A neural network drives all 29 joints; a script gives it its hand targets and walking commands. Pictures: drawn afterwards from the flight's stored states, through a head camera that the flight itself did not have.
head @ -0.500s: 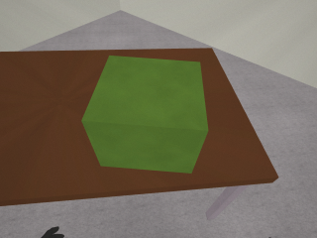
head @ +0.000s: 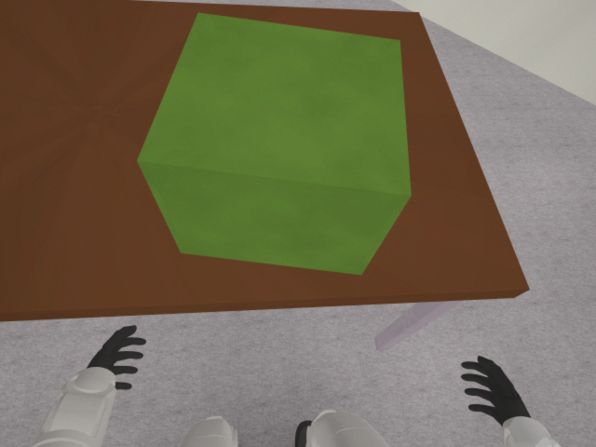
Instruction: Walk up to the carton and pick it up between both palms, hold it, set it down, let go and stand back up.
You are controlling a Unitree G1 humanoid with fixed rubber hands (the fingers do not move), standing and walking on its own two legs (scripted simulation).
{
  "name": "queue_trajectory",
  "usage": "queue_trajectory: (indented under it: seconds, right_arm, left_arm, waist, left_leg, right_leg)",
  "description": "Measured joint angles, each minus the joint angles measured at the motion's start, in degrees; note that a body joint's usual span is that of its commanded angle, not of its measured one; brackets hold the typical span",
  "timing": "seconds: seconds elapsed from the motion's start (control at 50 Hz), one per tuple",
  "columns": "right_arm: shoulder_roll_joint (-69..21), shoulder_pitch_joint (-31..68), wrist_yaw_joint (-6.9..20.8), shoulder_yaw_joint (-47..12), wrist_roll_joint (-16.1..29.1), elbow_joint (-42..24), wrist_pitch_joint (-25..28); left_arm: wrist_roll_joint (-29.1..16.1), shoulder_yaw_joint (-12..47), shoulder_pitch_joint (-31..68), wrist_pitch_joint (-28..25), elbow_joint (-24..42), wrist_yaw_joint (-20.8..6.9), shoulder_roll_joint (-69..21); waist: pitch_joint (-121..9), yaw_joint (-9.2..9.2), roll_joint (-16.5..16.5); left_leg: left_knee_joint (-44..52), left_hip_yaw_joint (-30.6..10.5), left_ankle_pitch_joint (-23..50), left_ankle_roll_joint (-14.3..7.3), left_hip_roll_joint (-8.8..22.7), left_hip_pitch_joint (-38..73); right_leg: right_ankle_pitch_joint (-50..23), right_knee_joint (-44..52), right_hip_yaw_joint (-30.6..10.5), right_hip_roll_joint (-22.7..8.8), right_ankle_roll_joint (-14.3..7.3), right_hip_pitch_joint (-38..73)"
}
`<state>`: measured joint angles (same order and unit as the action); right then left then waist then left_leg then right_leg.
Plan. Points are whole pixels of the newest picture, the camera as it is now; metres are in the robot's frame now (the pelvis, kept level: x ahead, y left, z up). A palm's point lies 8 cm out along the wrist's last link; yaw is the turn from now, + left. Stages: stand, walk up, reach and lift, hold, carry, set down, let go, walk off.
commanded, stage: reach and lift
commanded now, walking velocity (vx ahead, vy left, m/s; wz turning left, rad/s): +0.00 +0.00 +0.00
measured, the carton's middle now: (284, 152) +0.51 +0.00 +0.03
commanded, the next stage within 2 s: none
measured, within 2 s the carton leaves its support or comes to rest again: neither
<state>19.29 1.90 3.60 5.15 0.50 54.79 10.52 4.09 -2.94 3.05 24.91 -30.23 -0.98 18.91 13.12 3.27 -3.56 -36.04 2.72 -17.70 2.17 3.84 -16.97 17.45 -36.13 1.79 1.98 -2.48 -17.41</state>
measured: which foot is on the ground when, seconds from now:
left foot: down 0.00-1.00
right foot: down 0.00-1.00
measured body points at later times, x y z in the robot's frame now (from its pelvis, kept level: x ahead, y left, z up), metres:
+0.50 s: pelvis -0.04 +0.04 +0.01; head -0.06 +0.02 +0.46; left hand +0.17 +0.29 -0.04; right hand +0.13 -0.25 -0.05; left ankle +0.01 +0.14 -0.72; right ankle -0.01 -0.07 -0.73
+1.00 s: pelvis -0.01 +0.04 +0.02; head -0.01 +0.05 +0.47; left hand +0.18 +0.30 -0.01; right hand +0.17 -0.21 +0.00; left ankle +0.01 +0.14 -0.73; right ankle -0.01 -0.07 -0.73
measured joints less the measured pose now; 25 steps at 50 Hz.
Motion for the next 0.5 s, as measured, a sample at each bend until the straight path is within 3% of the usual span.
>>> queue_trajectory:
  seconds: [0.08, 0.16, 0.26, 0.36, 0.44, 0.5]
  right_arm:
    - [-0.3, -3.5, -2.8, -2.3, 2.7, -4.4, 1.5]
    - [-0.4, -10.0, -3.4, -1.9, 2.8, -7.8, 1.2]
    - [-1.6, -14.6, -2.5, 1.2, 0.3, -11.8, -3.3]
    - [-3.0, -16.2, -0.3, 2.5, -0.4, -20.6, -10.0]
    - [-3.1, -14.6, 1.3, 2.1, -0.3, -25.4, -14.0]
    - [-2.3, -13.4, 1.1, 2.2, -0.2, -28.2, -16.1]
  left_arm:
    - [1.9, -2.1, -2.8, -0.3, 5.2, -1.1, -2.4]
    - [1.6, -2.9, -8.7, -0.6, 8.7, -0.2, -2.9]
    - [-0.9, -2.0, -12.9, 0.9, 7.7, 1.3, -0.3]
    - [-3.0, -0.5, -13.1, 1.5, 7.3, 1.9, 0.4]
    - [-3.5, 0.6, -12.0, -0.4, 7.4, 1.7, -1.2]
    - [-4.1, 0.3, -10.6, -2.7, 6.6, 1.0, -3.0]
  waist:
    - [-1.1, 0.09, -1.3]
    - [-4.9, -0.88, -1.4]
    - [-7.5, -1.89, -0.7]
    - [-7.3, -3.09, 1.3]
    - [-7.4, -2.26, 4.3]
    - [-8.3, -1.46, 6.5]
  left_leg:
    - [1.5, -0.2, 1.0, -0.3, -0.5, 1.2]
    - [4.0, -0.3, 2.1, -0.6, -0.9, 4.2]
    - [7.0, 0.4, 3.3, -1.5, -1.7, 8.9]
    - [8.0, 1.9, 4.4, -2.8, -1.9, 10.3]
    - [7.1, 2.7, 4.3, -3.9, -1.7, 9.5]
    - [6.4, 3.0, 4.2, -4.7, -1.7, 8.3]
  right_leg:
    - [-0.8, 1.3, 0.2, -0.4, 0.3, 1.3]
    - [-1.9, 4.2, 0.2, -0.8, 0.6, 4.6]
    - [-3.4, 7.3, -0.3, -1.4, 1.3, 9.2]
    - [-5.4, 9.0, -1.8, -1.5, 1.8, 10.4]
    - [-5.9, 8.6, -2.7, -0.5, 2.4, 10.4]
    - [-4.1, 8.0, -3.6, 0.7, 1.6, 10.8]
